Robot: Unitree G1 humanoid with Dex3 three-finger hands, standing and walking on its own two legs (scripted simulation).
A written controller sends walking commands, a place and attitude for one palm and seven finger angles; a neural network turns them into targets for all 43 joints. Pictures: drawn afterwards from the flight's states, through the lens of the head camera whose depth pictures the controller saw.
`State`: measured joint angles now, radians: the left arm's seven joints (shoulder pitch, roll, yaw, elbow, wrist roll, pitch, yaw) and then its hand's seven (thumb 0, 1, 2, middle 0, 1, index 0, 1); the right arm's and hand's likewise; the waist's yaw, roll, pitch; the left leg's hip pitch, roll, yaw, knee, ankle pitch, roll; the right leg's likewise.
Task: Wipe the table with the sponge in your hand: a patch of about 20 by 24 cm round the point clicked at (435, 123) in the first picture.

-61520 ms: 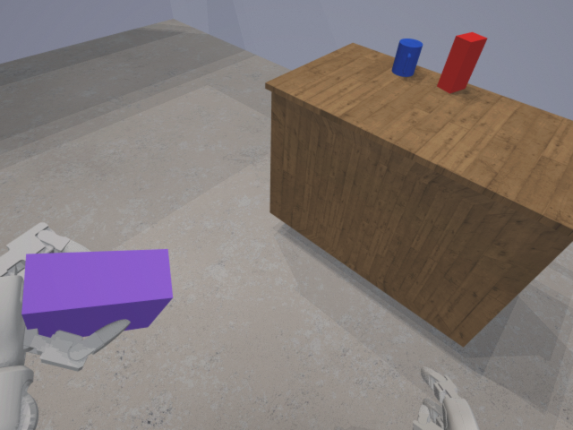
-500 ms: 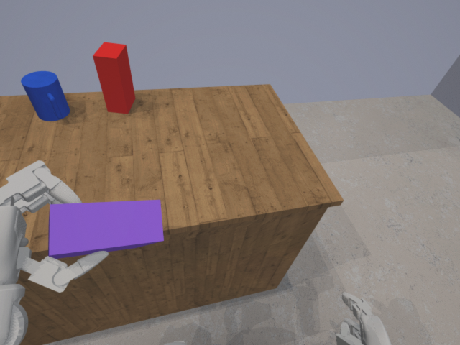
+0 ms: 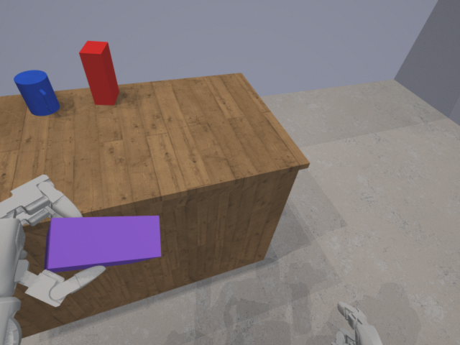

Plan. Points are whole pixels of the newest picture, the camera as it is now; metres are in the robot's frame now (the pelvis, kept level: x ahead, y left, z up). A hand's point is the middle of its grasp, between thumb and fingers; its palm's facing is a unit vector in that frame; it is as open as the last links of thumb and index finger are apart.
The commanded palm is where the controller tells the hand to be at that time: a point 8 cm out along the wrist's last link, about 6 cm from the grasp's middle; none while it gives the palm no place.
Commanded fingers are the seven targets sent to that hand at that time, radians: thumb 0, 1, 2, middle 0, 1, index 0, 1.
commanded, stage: stop stepping back and stand still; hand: left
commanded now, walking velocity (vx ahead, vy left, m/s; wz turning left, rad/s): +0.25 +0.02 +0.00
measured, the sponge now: (115, 244) +0.23 +0.18 +0.12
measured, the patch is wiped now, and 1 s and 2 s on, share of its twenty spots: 1.00 1.00 1.00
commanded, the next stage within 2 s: stand and wait in 1.14 s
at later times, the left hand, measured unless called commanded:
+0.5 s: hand out of the picture +0.06 +0.23 +0.16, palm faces +0.40 -0.86 -0.31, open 9.5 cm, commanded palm +0.02 +0.27 +0.19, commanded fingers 0.00 0.10 1.30 -1.20 -1.60 -1.20 -1.60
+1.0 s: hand out of the picture +0.00 +0.23 +0.14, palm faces +0.39 -0.87 -0.31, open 9.5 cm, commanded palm -0.05 +0.27 +0.19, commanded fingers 0.00 0.10 1.30 -1.20 -1.60 -1.20 -1.60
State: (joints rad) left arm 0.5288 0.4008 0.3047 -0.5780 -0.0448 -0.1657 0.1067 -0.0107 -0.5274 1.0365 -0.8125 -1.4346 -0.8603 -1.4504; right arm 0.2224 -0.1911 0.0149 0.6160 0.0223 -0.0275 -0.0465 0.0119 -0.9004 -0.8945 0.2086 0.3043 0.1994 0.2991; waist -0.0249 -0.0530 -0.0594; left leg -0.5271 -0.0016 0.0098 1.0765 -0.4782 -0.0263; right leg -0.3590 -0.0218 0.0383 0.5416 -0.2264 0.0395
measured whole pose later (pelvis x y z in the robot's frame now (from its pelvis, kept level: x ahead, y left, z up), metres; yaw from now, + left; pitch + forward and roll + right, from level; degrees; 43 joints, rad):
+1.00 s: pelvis -0.20 -0.01 -0.01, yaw +2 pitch -3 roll -1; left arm 0.46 0.33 0.29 -0.48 -0.05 -0.09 0.10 -0.01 -0.53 1.04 -0.81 -1.44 -0.86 -1.46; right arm 0.26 -0.23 0.01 0.71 0.02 -0.08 -0.05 0.01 -0.90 -0.89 0.21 0.30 0.20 0.30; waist 0.01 0.00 -0.02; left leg -0.46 0.04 0.02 1.03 -0.43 0.05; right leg -0.39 -0.03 -0.07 0.66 -0.24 -0.02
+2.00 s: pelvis -0.18 +0.02 +0.01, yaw +2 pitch -1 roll -2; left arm 0.48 0.36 0.29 -0.47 -0.05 -0.12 0.17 -0.01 -0.53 1.04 -0.81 -1.44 -0.86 -1.46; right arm 0.19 -0.21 0.03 0.61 0.01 -0.07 -0.07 0.01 -0.90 -0.89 0.21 0.30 0.20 0.30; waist 0.01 -0.01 -0.02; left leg -0.25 0.00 0.02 0.50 -0.24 0.04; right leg -0.20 -0.01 -0.01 0.41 -0.20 0.02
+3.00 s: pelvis -0.18 +0.01 +0.01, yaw +3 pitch -1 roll -1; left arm 0.49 0.35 0.28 -0.45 -0.05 -0.11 0.16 -0.01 -0.53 1.04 -0.81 -1.44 -0.86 -1.46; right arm 0.19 -0.22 0.02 0.61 0.01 -0.07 -0.06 0.01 -0.90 -0.89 0.21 0.30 0.20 0.30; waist 0.01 0.02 -0.03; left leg -0.24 0.00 0.01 0.48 -0.23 0.02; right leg -0.19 0.00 -0.02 0.41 -0.20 0.01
